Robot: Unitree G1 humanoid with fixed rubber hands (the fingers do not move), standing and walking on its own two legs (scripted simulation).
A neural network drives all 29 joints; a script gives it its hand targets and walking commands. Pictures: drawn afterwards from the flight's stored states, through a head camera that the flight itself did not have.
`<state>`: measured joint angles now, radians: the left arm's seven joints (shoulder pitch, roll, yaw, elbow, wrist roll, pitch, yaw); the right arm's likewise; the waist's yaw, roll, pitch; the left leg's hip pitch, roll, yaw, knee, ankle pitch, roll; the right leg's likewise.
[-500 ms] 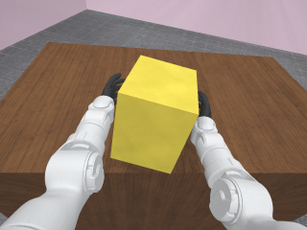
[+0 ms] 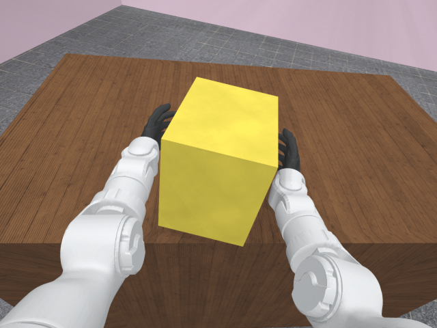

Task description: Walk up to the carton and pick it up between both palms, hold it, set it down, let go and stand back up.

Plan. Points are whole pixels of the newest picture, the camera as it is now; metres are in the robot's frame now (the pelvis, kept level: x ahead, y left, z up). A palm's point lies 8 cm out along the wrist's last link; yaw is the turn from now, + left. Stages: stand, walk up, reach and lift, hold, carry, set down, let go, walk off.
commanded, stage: set down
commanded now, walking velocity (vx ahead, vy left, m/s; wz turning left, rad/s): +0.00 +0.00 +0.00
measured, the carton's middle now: (219, 159) +0.42 +0.01 +0.09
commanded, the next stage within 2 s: none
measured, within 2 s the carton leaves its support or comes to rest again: rests again in 0.36 s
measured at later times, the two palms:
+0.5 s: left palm (146, 150) +0.44 +0.16 +0.10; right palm (294, 175) +0.38 -0.13 +0.09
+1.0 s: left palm (128, 141) +0.45 +0.19 +0.11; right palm (306, 162) +0.40 -0.15 +0.11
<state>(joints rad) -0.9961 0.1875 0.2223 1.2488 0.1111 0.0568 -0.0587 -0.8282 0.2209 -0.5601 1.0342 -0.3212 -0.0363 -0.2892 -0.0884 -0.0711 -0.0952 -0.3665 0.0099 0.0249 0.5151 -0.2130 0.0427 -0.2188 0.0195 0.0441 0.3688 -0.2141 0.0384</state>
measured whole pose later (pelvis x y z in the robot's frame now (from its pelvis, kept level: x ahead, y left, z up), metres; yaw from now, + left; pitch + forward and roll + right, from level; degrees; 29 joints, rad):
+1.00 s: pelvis +0.00 +0.00 +0.00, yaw +0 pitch +5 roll -3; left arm -0.93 0.32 0.09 1.07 -0.08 0.14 -0.03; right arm -0.83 0.07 -0.35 0.91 0.10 0.07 -0.33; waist -0.09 -0.06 -0.05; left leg -0.40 0.01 0.03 0.52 -0.20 0.04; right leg -0.26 0.02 0.04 0.37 -0.21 0.04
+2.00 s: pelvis -0.04 +0.01 +0.00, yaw +0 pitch +2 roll -3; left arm -0.73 0.44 0.06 0.72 -0.18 0.37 -0.09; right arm -0.58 0.00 -0.18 0.49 0.25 0.33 -0.35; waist -0.09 -0.07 -0.06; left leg -0.40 0.01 0.03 0.52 -0.16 0.04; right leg -0.25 0.02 0.04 0.37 -0.16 0.04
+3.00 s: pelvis -0.04 +0.01 +0.00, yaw +0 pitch -4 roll -3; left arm 0.06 0.44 0.06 0.11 -0.22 0.29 -0.12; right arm 0.19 0.05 0.00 -0.14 0.26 0.40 -0.35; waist -0.09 -0.05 0.01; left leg -0.29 0.01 0.03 0.51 -0.16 0.05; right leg -0.14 0.02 0.04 0.37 -0.17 0.04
